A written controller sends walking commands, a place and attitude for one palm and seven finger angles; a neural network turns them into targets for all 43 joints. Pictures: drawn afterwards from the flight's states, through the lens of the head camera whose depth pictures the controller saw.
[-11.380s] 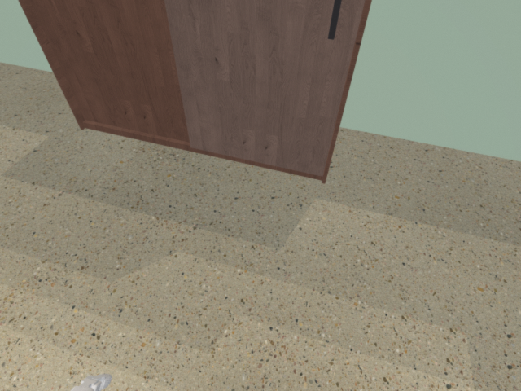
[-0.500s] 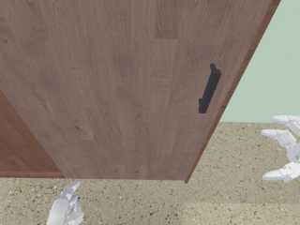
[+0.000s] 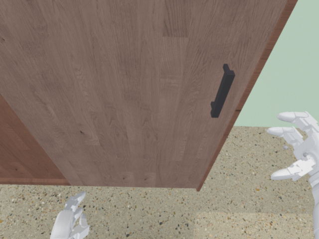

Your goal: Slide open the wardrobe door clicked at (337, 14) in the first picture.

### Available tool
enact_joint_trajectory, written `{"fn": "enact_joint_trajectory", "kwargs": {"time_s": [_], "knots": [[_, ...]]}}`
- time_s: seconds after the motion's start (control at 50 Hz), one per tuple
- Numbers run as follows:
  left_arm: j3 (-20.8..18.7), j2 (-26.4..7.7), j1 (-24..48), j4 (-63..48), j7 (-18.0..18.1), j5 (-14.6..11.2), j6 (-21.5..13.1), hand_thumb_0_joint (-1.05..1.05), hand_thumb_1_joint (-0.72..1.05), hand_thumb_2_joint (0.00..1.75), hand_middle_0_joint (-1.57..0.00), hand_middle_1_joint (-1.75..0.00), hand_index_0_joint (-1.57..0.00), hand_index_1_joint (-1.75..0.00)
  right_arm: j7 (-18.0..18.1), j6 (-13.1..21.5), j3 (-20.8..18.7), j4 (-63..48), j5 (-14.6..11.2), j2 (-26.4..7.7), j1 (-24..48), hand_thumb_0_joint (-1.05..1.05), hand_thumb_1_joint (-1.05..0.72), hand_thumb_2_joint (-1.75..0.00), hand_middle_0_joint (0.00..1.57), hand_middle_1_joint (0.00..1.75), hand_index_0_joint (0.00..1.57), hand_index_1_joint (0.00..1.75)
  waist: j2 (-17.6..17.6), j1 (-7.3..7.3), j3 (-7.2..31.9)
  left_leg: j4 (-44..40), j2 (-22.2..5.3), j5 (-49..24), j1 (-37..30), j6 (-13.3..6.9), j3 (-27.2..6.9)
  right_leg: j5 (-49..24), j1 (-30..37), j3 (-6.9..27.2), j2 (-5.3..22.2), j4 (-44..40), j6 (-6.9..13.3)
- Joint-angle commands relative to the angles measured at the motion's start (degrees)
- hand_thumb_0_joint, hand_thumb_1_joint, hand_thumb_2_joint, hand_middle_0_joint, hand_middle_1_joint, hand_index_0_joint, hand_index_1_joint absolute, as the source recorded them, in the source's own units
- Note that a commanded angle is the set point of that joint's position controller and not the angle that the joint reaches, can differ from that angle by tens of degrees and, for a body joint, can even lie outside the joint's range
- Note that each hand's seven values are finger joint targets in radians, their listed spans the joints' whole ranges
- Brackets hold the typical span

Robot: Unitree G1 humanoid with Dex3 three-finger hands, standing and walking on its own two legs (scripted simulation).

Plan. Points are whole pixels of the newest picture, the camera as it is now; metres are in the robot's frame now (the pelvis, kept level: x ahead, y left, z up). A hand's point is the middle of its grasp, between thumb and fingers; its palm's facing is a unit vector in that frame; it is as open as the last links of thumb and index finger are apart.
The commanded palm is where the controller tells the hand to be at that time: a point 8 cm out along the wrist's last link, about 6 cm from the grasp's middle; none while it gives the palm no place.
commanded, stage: move the hooked fingers beside the handle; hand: right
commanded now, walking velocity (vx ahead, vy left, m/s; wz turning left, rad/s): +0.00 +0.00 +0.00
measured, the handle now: (220, 91) +0.51 -0.16 +0.10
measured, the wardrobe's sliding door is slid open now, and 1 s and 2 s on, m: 0.00 0.00 0.00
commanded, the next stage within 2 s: none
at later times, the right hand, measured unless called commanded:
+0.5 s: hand (269, 130) +0.36 -0.25 +0.11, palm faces +0.00 +1.00 -0.03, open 14.0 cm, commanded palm +0.33 -0.30 +0.12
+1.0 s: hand (256, 115) +0.41 -0.23 +0.11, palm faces +0.00 +1.00 -0.03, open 14.0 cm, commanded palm +0.39 -0.28 +0.11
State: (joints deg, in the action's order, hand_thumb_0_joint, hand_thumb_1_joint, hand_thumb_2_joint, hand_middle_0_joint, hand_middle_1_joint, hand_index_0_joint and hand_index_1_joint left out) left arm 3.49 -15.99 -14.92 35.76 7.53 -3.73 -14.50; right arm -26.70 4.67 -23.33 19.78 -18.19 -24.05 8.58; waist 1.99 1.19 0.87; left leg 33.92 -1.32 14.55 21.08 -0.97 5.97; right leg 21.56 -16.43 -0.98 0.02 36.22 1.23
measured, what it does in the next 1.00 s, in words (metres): stands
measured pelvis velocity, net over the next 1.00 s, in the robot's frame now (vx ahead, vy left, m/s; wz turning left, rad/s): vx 0.01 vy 0.00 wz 0.01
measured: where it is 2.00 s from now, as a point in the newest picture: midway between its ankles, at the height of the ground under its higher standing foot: outside the picture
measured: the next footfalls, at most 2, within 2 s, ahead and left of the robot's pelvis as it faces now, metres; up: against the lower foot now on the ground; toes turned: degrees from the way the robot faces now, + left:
none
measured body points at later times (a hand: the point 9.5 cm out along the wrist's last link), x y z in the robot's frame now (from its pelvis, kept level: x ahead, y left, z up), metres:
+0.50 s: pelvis +0.01 -0.01 +0.00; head +0.04 +0.00 +0.45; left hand +0.14 +0.25 -0.09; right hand +0.35 -0.30 +0.12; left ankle +0.03 +0.11 -0.73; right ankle -0.03 -0.10 -0.73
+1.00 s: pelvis +0.01 +0.00 +0.00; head +0.05 +0.00 +0.45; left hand +0.11 +0.26 -0.11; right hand +0.40 -0.29 +0.11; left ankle +0.03 +0.11 -0.73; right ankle -0.03 -0.10 -0.73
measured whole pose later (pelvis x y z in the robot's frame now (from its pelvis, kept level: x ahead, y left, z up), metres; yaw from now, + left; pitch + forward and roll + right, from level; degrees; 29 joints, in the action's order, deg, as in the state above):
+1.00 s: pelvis +0.01 +0.00 +0.00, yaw +1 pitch +7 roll +1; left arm 2.7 -16.0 -18.2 36.8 5.5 -3.2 -7.0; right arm -20.8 8.9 -20.3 42.2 -12.4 -25.0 29.6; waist 1.1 -2.1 2.1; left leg 34.9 -1.5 14.7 27.0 -0.7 5.2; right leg 21.9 -22.0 -1.7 -0.2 37.0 1.6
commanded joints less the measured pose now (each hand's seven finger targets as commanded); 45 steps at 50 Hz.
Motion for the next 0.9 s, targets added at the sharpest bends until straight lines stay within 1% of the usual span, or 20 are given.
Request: {"fn": "enact_joint_trajectory", "kwargs": {"time_s": [0.0, 0.06, 0.1, 0.16, 0.2, 0.26, 0.34, 0.36, 0.42, 0.44, 0.5, 0.56, 0.58, 0.6, 0.64, 0.68, 0.72, 0.74, 0.8, 0.88], "knots": [[-3.2, -7.6, 3.0, -8.0, 0.0, 0.3, -2.7, 0.00, 0.90, 0.90, -0.20, -0.30, -0.20, -0.30, 1.5, 2.6, -5.3, -7.2, -1.6, -15.0, 15.2, 0.00, 0.50, -0.30, 0.30, 1.20, 0.30, 1.20, -0.3, -0.43, 10.4, -3.4, 0.3, -9.4, -8.6, -0.4, -2.7, -15.0, -2.5, 3.1, 0.4, -6.8, -0.4], [-3.3, -7.7, 3.0, -8.4, -0.1, 0.1, -2.2, 0.00, 0.90, 0.90, -0.20, -0.30, -0.20, -0.30, 2.4, 1.3, -4.6, -6.2, -0.4, -15.1, 18.0, 0.00, 0.50, -0.30, 0.30, 1.20, 0.30, 1.20, 0.5, -0.63, 10.0, -3.1, -0.1, -8.6, -7.6, -0.5, -2.6, -14.4, -3.4, 3.1, 0.3, -7.5, -0.5], [-3.4, -7.7, 2.8, -9.0, -0.5, 0.3, -1.9, 0.00, 0.90, 0.90, -0.20, -0.30, -0.20, -0.30, 3.1, 1.5, -5.5, -7.9, 0.2, -16.3, 17.2, 0.00, 0.50, -0.30, 0.30, 1.20, 0.30, 1.20, 1.3, 0.16, 12.7, -2.6, 0.0, -10.5, -9.3, -0.7, -2.7, -17.0, -2.4, 2.9, 0.4, -7.1, -0.6], [-3.5, -7.0, 2.3, -9.4, -0.7, 0.5, -1.9, 0.00, 0.90, 0.90, -0.20, -0.30, -0.20, -0.30, 4.0, 3.3, -4.5, -12.2, 0.2, -15.2, 20.9, 0.00, 0.50, -0.30, 0.30, 1.20, 0.30, 1.20, 3.8, -0.37, 16.8, -2.1, 0.1, -13.6, -10.0, -0.6, -2.9, -20.7, 0.5, 2.8, 0.5, -6.6, -0.9], [-3.5, -7.1, 1.6, -8.7, -0.7, 0.7, -1.7, 0.00, 0.90, 0.90, -0.20, -0.30, -0.20, -0.30, 4.3, 4.4, -3.6, -12.1, 0.0, -14.3, 21.8, 0.00, 0.50, -0.30, 0.30, 1.20, 0.30, 1.20, 1.1, -0.91, 16.3, -2.2, 0.4, -14.4, -9.8, -0.5, -2.7, -21.7, 0.8, 3.0, 0.8, -6.4, -0.9], [-3.7, -7.4, 0.8, -7.6, -0.5, 0.5, -1.2, 0.00, 0.90, 0.90, -0.20, -0.30, -0.20, -0.30, 4.4, 4.5, -4.5, -8.1, 0.1, -14.6, 22.1, 0.00, 0.50, -0.30, 0.30, 1.20, 0.30, 1.20, 1.0, -1.41, 14.8, -2.5, 0.4, -13.4, -8.9, -0.4, -2.9, -19.4, -0.6, 2.6, 0.6, -6.6, -0.9], [-3.7, -7.7, 0.4, -7.1, -0.5, 0.3, -0.4, 0.00, 0.90, 0.90, -0.20, -0.30, -0.20, -0.30, 3.9, 3.2, -2.2, -4.1, 1.1, -13.6, 24.9, 0.00, 0.50, -0.30, 0.30, 1.20, 0.30, 1.20, 1.7, -2.03, 12.6, -2.7, 0.1, -12.3, -7.3, -0.6, -2.7, -18.2, -1.6, 2.6, 0.5, -7.0, -0.8], [-3.9, -7.6, 0.4, -7.4, -0.6, 0.3, -0.3, 0.00, 0.90, 0.90, -0.20, -0.30, -0.20, -0.30, 3.7, 3.1, -1.7, -4.5, 1.2, -13.0, 25.1, 0.00, 0.50, -0.30, 0.30, 1.20, 0.30, 1.20, 3.4, -1.91, 13.9, -2.7, 0.0, -12.7, -7.4, -0.6, -3.0, -18.6, -1.0, 2.4, 0.4, -6.7, -0.8], [-3.9, -7.7, -0.3, -7.5, -0.8, 0.5, 0.3, 0.00, 0.90, 0.90, -0.20, -0.30, -0.20, -0.30, 4.0, 3.5, -2.8, -4.8, 1.5, -14.8, 26.1, 0.00, 0.50, -0.30, 0.30, 1.20, 0.30, 1.20, 1.2, -1.86, 16.1, -2.2, 0.2, -15.3, -9.0, -0.6, -3.0, -21.5, -0.8, 2.5, 0.5, -6.1, -0.7], [-3.8, -7.6, -0.4, -7.4, -0.8, 0.5, 0.5, 0.00, 0.90, 0.90, -0.20, -0.30, -0.20, -0.30, 4.0, 3.9, -1.5, -5.1, 1.3, -13.8, 28.5, 0.00, 0.50, -0.30, 0.30, 1.20, 0.30, 1.20, 0.8, -2.41, 16.9, -2.2, 0.3, -15.3, -8.9, -0.5, -3.1, -20.8, -0.7, 2.4, 0.4, -6.0, -0.7], [-4.0, -7.8, -1.0, -6.9, -0.7, 0.6, 1.0, 0.00, 0.90, 0.90, -0.20, -0.30, -0.20, -0.30, 4.5, 5.5, -2.9, -4.0, 1.0, -15.5, 30.9, 0.00, 0.50, -0.30, 0.30, 1.20, 0.30, 1.20, -0.3, -2.48, 17.3, -2.0, 0.4, -15.5, -9.2, -0.6, -3.2, -21.2, -0.8, 2.6, 0.6, -5.6, -0.7], [-3.9, -7.8, -1.4, -6.4, -0.9, 0.7, 1.5, 0.00, 0.90, 0.90, -0.20, -0.30, -0.20, -0.30, 4.8, 5.6, -3.0, 0.2, 1.4, -15.0, 30.9, 0.00, 0.50, -0.30, 0.30, 1.20, 0.30, 1.20, -0.3, -2.48, 16.7, -1.9, 0.3, -16.1, -9.3, -0.5, -3.3, -20.6, -2.0, 2.2, 0.3, -5.8, -0.7], [-4.0, -7.9, -1.6, -6.4, -1.0, 0.6, 1.7, 0.00, 0.90, 0.90, -0.20, -0.30, -0.20, -0.30, 4.9, 5.7, -3.6, 0.5, 1.8, -15.9, 30.9, 0.00, 0.50, -0.30, 0.30, 1.20, 0.30, 1.20, 1.4, -2.16, 16.8, -1.6, 0.2, -16.3, -9.1, -0.6, -3.4, -21.0, -2.2, 2.1, 0.3, -5.7, -0.8], [-4.0, -8.0, -1.8, -6.5, -1.1, 0.7, 2.2, 0.00, 0.90, 0.90, -0.20, -0.30, -0.20, -0.30, 4.8, 5.4, -2.7, 1.4, 2.1, -15.4, 30.5, 0.00, 0.50, -0.30, 0.30, 1.20, 0.30, 1.20, 0.9, -2.16, 16.8, -1.5, 0.2, -16.7, -9.2, -0.7, -3.4, -21.6, -2.1, 2.0, 0.5, -5.4, -0.7], [-4.0, -7.7, -1.7, -6.8, -1.4, 0.6, 2.4, 0.00, 0.90, 0.90, -0.20, -0.30, -0.20, -0.30, 4.8, 5.2, -1.2, 1.8, 2.7, -14.3, 32.4, 0.00, 0.50, -0.30, 0.30, 1.20, 0.30, 1.20, 3.5, -2.37, 16.7, -1.5, 0.1, -16.8, -8.4, -0.8, -3.4, -22.1, -1.8, 2.1, 0.3, -5.5, -0.9], [-4.3, -7.8, -2.2, -7.0, -1.6, 0.6, 2.9, 0.00, 0.90, 0.90, -0.20, -0.30, -0.20, -0.30, 4.7, 5.3, -1.2, 1.9, 2.5, -13.7, 31.3, 0.00, 0.50, -0.30, 0.30, 1.20, 0.30, 1.20, 1.6, -2.41, 18.3, -1.3, 0.2, -18.6, -8.9, -0.7, -3.3, -24.4, -1.2, 2.1, 0.4, -5.0, -0.8], [-4.5, -7.9, -2.6, -7.2, -1.7, 0.7, 3.4, 0.00, 0.90, 0.90, -0.20, -0.30, -0.20, -0.30, 4.9, 5.8, -3.0, 1.2, 2.3, -15.5, 30.6, 0.00, 0.50, -0.30, 0.30, 1.20, 0.30, 1.20, 0.8, -1.90, 20.2, -0.9, 0.3, -20.5, -10.8, -0.6, -3.5, -26.3, -1.5, 1.9, 0.6, -4.8, -0.7], [-4.3, -7.8, -2.3, -7.2, -1.8, 0.6, 3.5, 0.00, 0.90, 0.90, -0.20, -0.30, -0.20, -0.30, 4.9, 5.9, -1.2, 0.8, 2.0, -13.7, 32.5, 0.00, 0.50, -0.30, 0.30, 1.20, 0.30, 1.20, 0.9, -2.47, 19.5, -1.2, 0.4, -20.1, -10.0, -0.5, -3.6, -24.9, -1.5, 1.8, 0.4, -4.8, -0.7], [-4.3, -8.4, -3.2, -6.3, -1.6, 0.7, 4.2, 0.00, 0.90, 0.90, -0.20, -0.30, -0.20, -0.30, 5.5, 6.5, -2.5, 4.6, 2.2, -15.8, 35.9, 0.00, 0.50, -0.30, 0.30, 1.20, 0.30, 1.20, -1.5, -3.10, 16.6, -1.4, 0.4, -17.3, -8.6, -0.6, -3.4, -20.9, -3.8, 1.9, 0.6, -5.1, -0.5], [-4.1, -8.3, -3.6, -5.4, -1.5, 0.5, 4.8, 0.00, 0.90, 0.90, -0.20, -0.30, -0.20, -0.30, 6.1, 7.4, -0.1, 8.2, 3.9, -15.2, 43.5, 0.00, 0.50, -0.30, 0.30, 1.20, 0.30, 1.20, 2.6, -4.61, 15.5, -1.7, 0.3, -13.1, -5.2, -0.7, -3.9, -16.6, -3.9, 2.0, 0.1, -5.0, -0.4]]}}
